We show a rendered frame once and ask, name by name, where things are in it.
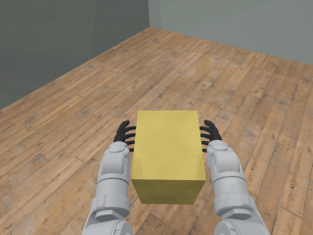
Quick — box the robot right hand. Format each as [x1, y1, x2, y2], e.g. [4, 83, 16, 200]
[200, 119, 222, 153]

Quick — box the right robot upper arm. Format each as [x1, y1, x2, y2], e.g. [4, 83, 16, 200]
[214, 218, 270, 235]

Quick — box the robot left hand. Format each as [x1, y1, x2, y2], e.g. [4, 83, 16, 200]
[113, 120, 137, 152]

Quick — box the carton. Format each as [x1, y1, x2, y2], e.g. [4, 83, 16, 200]
[131, 111, 206, 205]

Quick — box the left robot upper arm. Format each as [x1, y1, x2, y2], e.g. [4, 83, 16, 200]
[82, 219, 134, 235]

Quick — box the left robot forearm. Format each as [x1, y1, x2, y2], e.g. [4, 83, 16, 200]
[81, 141, 131, 235]

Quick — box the right robot forearm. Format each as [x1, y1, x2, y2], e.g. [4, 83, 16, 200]
[206, 140, 269, 232]

